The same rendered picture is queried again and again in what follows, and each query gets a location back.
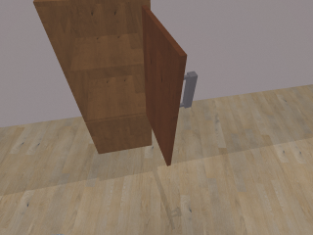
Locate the cupboard door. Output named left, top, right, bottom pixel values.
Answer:
left=141, top=5, right=188, bottom=166

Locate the handle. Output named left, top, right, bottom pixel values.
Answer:
left=179, top=71, right=198, bottom=109

